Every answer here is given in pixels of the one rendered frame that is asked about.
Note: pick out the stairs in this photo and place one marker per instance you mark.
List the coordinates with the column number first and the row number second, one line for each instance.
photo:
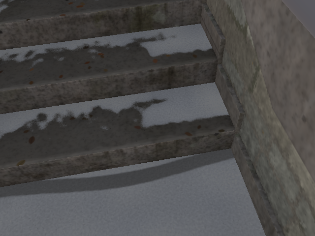
column 90, row 85

